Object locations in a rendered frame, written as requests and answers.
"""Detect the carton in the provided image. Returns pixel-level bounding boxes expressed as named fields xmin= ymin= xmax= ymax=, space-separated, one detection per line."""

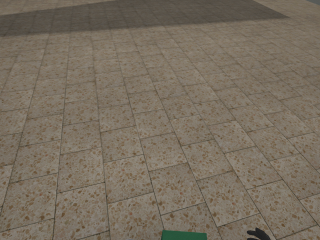
xmin=161 ymin=230 xmax=207 ymax=240

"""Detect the right robot hand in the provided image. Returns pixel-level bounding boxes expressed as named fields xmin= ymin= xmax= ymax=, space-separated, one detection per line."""
xmin=247 ymin=227 xmax=271 ymax=240

